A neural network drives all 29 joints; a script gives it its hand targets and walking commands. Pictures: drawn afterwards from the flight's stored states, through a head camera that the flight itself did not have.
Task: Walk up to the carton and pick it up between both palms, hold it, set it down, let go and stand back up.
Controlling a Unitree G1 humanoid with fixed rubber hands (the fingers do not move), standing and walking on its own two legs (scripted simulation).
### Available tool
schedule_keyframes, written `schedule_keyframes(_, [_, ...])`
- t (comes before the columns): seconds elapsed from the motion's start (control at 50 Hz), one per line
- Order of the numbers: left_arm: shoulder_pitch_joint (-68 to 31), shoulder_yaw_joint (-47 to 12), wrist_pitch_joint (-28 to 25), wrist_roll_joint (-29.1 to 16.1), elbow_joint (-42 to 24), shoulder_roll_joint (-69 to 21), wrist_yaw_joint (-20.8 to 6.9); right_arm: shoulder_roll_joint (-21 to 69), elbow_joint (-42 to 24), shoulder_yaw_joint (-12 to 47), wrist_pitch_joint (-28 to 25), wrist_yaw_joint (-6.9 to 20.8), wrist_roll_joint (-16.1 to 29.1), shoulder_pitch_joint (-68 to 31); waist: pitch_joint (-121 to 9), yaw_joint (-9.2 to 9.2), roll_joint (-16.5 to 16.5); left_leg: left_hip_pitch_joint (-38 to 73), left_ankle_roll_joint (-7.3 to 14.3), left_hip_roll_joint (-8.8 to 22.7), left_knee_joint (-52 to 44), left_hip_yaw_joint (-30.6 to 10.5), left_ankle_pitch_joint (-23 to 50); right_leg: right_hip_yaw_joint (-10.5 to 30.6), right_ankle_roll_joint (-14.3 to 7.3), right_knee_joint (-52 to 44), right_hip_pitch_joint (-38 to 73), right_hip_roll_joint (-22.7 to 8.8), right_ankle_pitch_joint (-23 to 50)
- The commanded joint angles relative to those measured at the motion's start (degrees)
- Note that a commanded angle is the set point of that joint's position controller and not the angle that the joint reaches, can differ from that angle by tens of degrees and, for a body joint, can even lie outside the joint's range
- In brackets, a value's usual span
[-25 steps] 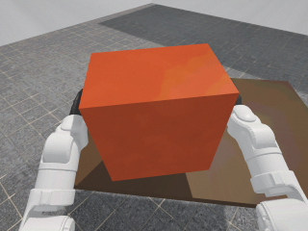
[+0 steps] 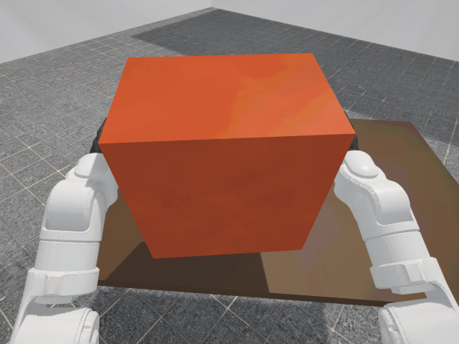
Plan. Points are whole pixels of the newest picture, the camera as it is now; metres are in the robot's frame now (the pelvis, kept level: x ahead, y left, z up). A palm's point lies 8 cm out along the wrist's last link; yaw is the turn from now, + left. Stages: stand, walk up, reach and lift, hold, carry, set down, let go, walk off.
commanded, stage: reach and lift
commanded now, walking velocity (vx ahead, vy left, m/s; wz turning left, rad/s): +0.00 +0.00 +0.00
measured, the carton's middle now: (225, 165) +0.39 +0.04 +0.16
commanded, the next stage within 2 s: hold in 0.92 s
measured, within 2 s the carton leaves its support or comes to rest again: neither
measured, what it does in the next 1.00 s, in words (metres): stands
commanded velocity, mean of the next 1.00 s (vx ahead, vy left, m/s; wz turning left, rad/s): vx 0.00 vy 0.00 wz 0.00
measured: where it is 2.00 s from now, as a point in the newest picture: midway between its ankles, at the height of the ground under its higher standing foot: outside the picture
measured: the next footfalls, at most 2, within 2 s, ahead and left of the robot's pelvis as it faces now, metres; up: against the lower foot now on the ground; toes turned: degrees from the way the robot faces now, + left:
none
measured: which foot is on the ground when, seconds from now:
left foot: down 0.00-1.00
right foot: down 0.00-1.00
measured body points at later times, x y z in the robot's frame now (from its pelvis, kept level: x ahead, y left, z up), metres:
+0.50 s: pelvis +0.00 +0.00 +0.00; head -0.02 +0.00 +0.45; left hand +0.36 +0.23 +0.22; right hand +0.39 -0.15 +0.22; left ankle +0.01 +0.14 -0.74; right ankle +0.04 -0.07 -0.74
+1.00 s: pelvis +0.00 +0.00 +0.00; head -0.03 +0.00 +0.45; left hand +0.35 +0.22 +0.23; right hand +0.38 -0.15 +0.23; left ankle +0.01 +0.14 -0.74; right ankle +0.04 -0.07 -0.74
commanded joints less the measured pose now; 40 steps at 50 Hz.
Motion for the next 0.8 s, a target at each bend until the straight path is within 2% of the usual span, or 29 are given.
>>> schedule_keyframes(0.0, [-36.1, -0.5, -3.0, -5.2, -16.3, 5.3, -1.9, -0.5, -19.9, 0.0, -3.1, -0.7, 5.1, -30.8, -27.6, -0.04, -1.3, 1.6, 1.6, -3.4, -1.2, 2.5, 9.0, -3.0, 7.5, -4.0, 24.6, -2.4, 17.2])
schedule_keyframes(0.14, [-36.8, -0.2, -1.6, -5.1, -16.2, 5.9, -2.0, -1.2, -21.0, -0.6, -2.0, -1.4, 5.0, -30.3, -26.0, -0.94, -1.5, 1.3, 1.6, -3.5, -1.5, 2.3, 6.9, -2.8, 7.7, -4.5, 24.6, -2.8, 15.5])
schedule_keyframes(0.16, [-36.6, -0.6, -1.3, -5.0, -17.1, 5.3, -1.9, -1.5, -21.0, -0.9, -1.9, -1.3, 5.1, -30.4, -26.2, -1.02, -0.3, 1.4, 1.3, -3.3, -1.6, 2.3, 7.3, -2.9, 7.4, -4.4, 24.5, -2.8, 15.5])
schedule_keyframes(0.2, [-36.1, -0.1, -0.9, -5.2, -15.7, 5.6, -2.2, -1.3, -21.8, -0.5, -1.5, -1.4, 5.2, -30.1, -25.6, -0.77, -1.7, 1.0, 1.7, -3.4, -1.7, 2.3, 6.9, -2.7, 7.6, -4.7, 24.8, -2.8, 15.3])
schedule_keyframes(0.24, [-37.2, -0.5, -0.8, -5.3, -17.1, 5.6, -2.2, -1.8, -21.1, -0.9, -1.5, -1.5, 5.2, -30.2, -25.7, -1.5, -0.9, 1.4, 1.4, -3.3, -1.7, 1.9, 6.8, -2.8, 7.6, -4.5, 24.4, -2.7, 15.1])
schedule_keyframes(0.3, [-36.3, -0.3, 0.1, -5.2, -17.5, 5.8, -2.2, -1.3, -23.2, -0.3, -0.8, -1.7, 5.8, -30.0, -26.5, -0.94, -1.1, 1.6, 1.4, -3.4, -1.4, 2.2, 7.8, -2.7, 7.8, -4.3, 25.1, -2.8, 16.5])
schedule_keyframes(0.56, [-37.4, -0.6, 1.9, -5.3, -19.7, 5.9, -2.3, -2.7, -24.5, -0.6, 0.5, -2.2, 6.0, -30.3, -26.5, -2.21, -0.4, 2.1, 0.9, -3.3, -1.5, 1.7, 7.4, -2.5, 7.9, -4.4, 25.2, -2.8, 16.0])
schedule_keyframes(0.78, [-37.2, -0.5, 3.4, -4.8, -19.7, 6.2, -1.9, -3.6, -25.3, -0.9, 1.4, -1.7, 6.5, -31.4, -25.8, -1.63, -0.3, 1.7, 1.0, -3.0, -1.9, 1.8, 5.7, -2.6, 7.6, -4.5, 24.7, -2.7, 14.6])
